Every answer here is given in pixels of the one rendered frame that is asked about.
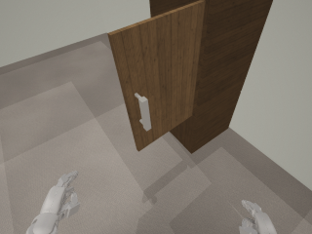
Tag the robot left forearm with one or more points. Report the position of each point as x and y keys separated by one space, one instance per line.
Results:
x=45 y=223

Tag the robot right hand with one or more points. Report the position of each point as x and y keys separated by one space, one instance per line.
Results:
x=261 y=222

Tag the handle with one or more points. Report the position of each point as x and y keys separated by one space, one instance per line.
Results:
x=144 y=112

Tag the robot left hand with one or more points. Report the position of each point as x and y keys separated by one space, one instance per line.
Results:
x=57 y=195

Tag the cupboard door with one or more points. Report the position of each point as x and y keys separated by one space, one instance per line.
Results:
x=158 y=59

